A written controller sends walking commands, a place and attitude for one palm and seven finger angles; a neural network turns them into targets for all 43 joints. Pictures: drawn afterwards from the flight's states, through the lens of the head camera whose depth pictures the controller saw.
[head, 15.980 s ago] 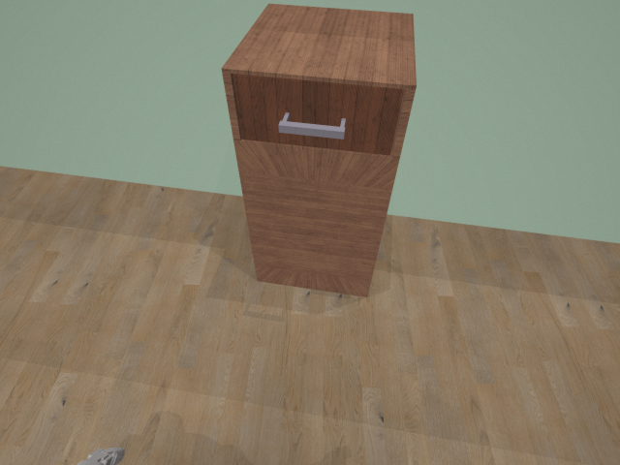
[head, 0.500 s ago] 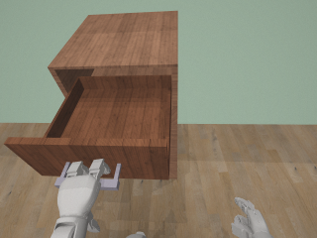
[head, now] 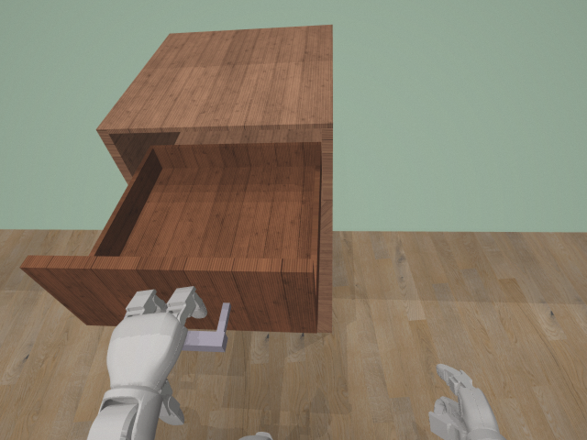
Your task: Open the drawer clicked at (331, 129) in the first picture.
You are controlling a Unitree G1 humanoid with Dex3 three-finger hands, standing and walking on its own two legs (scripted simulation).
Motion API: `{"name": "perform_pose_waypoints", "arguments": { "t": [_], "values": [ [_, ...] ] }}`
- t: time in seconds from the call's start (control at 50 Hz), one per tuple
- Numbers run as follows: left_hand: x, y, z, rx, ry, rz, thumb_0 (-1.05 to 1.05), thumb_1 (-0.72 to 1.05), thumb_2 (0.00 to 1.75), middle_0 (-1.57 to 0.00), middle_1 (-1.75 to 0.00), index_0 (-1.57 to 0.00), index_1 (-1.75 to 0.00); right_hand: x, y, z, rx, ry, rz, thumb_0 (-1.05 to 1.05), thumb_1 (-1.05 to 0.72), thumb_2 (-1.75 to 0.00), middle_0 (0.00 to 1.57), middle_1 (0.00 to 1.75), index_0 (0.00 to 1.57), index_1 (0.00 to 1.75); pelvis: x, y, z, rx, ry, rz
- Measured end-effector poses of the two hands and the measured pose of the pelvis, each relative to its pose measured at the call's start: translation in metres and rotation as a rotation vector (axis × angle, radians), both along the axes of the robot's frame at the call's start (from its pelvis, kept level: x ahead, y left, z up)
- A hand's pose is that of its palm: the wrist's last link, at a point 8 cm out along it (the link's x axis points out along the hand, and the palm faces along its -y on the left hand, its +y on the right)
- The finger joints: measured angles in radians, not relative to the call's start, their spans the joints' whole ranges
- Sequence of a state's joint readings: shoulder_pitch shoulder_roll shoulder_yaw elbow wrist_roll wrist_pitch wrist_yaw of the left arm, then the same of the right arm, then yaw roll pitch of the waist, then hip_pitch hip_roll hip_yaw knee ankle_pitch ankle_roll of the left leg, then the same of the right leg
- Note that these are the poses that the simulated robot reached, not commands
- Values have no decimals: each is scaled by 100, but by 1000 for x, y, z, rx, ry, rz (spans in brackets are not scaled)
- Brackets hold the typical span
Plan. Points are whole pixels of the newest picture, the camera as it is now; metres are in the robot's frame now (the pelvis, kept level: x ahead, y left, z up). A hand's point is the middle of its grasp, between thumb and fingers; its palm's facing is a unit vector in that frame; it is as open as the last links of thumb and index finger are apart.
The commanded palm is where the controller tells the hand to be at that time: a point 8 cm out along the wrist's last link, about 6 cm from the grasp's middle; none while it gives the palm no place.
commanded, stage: lift the hand off the handle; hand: left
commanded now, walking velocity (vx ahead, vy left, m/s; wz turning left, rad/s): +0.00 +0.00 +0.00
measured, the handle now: (174, 324) +0.26 +0.20 +0.02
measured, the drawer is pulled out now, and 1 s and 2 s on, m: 0.30 0.30 0.30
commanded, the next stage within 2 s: draw the hand back to the body in 1.02 s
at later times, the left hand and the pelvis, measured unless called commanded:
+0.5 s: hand (151, 328) +0.22 +0.19 +0.10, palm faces +0.09 -0.16 -0.98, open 13.4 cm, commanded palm +0.20 +0.19 +0.17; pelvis +0.01 +0.00 +0.02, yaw +0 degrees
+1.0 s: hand (128, 285) +0.24 +0.19 +0.17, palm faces +0.15 -0.16 -0.98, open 13.8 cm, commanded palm +0.19 +0.19 +0.22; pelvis +0.01 +0.00 +0.03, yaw +0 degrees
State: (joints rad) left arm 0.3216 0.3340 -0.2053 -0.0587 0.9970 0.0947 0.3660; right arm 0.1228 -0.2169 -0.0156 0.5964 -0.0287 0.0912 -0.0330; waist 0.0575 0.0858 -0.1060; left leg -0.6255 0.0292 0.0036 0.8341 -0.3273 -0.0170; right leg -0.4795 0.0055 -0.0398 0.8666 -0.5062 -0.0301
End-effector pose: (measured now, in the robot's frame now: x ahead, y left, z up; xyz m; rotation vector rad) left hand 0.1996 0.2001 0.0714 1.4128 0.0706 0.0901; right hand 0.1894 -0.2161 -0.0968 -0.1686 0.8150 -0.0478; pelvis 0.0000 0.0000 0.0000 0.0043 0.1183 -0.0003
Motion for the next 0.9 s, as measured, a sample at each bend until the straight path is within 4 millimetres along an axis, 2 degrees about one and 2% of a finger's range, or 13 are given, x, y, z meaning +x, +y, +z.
{"name": "perform_pose_waypoints", "arguments": {
  "t": [0.2, 0.44, 0.56, 0.74, 0.9],
  "values": [
    [0, -1, 28, -3, -30, 3, 0, -49, 30, -36, -122, -43, -124, 13, 5, 10, 19, -29, 27, 1, -90, -89, 20, 30, 20, 30, 3, 1, 8, 3, -30, 1],
    [-3, -3, 71, -8, -79, -7, 0, -49, 30, -35, -121, -39, -123, 34, 14, 29, 52, -83, 69, 1, -90, -89, 20, 30, 20, 30, 7, -1, 17, 9, -73, -1],
    [-3, -2, 85, -8, -66, -17, 0, -49, 30, -35, -121, -38, -123, 41, 18, 38, 60, -105, 86, 1, -90, -89, 20, 30, 20, 30, 9, -2, 22, 9, -94, 0],
    [5, 2, 119, 4, -131, -24, 0, -49, 30, -33, -120, -34, -121, 46, 20, 45, 68, -106, 97, 1, -90, -89, 20, 30, 20, 30, 10, -2, 29, 8, -115, 2],
    [10, -1, 138, -7, -119, -56, 0, -49, 30, -32, -120, -32, -121, 48, 21, 50, 85, -112, 96, 1, -90, -89, 20, 30, 20, 30, 13, 1, 33, 9, -126, -4]
  ]
}}
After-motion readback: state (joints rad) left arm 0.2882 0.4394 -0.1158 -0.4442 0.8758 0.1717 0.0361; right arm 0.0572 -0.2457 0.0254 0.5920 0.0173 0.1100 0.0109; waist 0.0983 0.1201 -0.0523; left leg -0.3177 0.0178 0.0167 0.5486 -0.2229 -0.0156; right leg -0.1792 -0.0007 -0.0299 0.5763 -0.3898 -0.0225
